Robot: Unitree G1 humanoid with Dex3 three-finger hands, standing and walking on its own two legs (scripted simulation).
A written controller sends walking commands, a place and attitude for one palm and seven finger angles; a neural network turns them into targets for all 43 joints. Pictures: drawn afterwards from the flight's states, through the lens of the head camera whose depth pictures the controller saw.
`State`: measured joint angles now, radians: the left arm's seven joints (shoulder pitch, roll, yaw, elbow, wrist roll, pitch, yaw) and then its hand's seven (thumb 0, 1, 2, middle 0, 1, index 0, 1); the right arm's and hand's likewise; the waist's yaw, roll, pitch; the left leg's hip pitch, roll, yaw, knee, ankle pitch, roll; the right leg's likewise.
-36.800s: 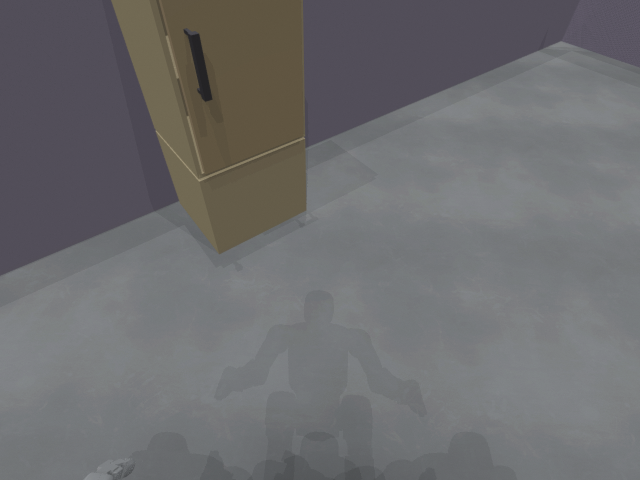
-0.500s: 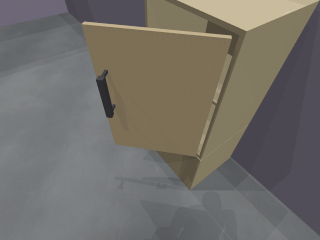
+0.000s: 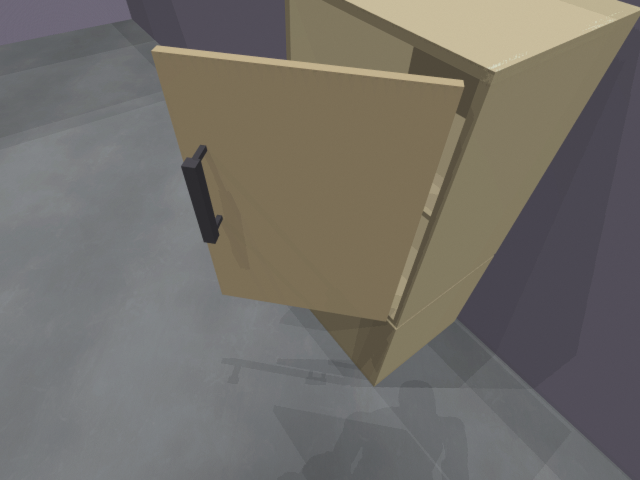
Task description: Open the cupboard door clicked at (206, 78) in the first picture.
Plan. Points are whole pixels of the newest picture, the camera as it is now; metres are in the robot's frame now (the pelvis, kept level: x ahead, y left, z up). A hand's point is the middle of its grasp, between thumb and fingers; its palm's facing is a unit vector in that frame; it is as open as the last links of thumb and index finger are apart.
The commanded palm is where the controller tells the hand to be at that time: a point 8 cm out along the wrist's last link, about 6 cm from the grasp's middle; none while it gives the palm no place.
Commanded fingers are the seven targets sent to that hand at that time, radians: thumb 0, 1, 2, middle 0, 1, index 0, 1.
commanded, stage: look again from close up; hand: left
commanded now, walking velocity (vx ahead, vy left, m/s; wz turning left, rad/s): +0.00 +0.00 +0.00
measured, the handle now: (206, 196) +0.54 +0.23 +0.01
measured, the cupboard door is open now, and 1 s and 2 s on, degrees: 43 43 43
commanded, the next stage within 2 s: shuffle to correct the standing spot in 0.54 s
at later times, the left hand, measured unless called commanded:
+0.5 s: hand out of the picture -0.01 +0.23 -0.18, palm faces +0.01 -0.98 -0.21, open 7.4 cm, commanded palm none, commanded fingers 0.00 0.90 0.90 -0.20 -0.30 -0.20 -0.30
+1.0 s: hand out of the picture -0.09 +0.24 -0.19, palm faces -0.02 -0.99 -0.16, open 7.4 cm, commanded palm none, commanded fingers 0.00 0.90 0.90 -0.20 -0.30 -0.20 -0.30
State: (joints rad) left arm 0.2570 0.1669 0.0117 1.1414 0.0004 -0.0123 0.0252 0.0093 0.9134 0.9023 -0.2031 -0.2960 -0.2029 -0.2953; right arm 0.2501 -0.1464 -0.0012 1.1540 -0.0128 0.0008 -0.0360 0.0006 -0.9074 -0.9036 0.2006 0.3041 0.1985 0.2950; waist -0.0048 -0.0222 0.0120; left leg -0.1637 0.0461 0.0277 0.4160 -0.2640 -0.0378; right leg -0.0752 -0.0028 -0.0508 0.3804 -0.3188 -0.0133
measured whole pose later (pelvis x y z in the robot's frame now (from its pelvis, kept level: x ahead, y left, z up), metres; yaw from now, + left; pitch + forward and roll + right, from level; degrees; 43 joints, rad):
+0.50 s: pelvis -0.04 +0.05 -0.01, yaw -1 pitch -2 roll +0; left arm 0.28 0.19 -0.01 1.04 0.01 0.00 0.04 0.01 0.91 0.90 -0.20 -0.30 -0.20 -0.30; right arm 0.24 -0.17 0.00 1.03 -0.01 0.00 -0.02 0.00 -0.93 -0.90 0.20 0.30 0.20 0.30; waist 0.00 -0.02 0.02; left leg -0.24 -0.01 0.07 0.56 -0.29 0.04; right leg -0.16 -0.07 -0.03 0.52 -0.33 0.05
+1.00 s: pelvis -0.03 +0.07 -0.02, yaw -3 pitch +0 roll -1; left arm 0.42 0.16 0.00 1.09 0.03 0.00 0.03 0.01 0.90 0.90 -0.20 -0.30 -0.20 -0.30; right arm 0.34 -0.19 0.00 1.03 -0.02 0.01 0.01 0.00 -0.90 -0.90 0.20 0.30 0.20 0.29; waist 0.01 -0.02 0.00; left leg -0.30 0.00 0.10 0.63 -0.34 0.06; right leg -0.22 -0.06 0.02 0.57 -0.36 0.04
